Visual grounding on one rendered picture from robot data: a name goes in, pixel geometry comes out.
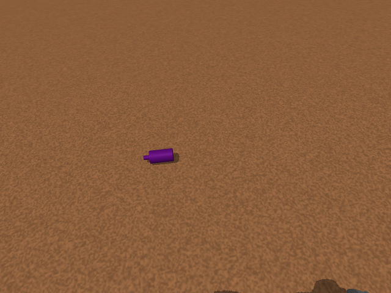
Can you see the bottle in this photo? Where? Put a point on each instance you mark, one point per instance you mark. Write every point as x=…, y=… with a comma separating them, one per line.
x=157, y=156

